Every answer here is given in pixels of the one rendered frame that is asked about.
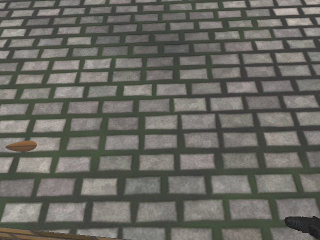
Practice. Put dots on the right robot hand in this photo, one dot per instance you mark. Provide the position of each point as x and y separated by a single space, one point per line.
305 224

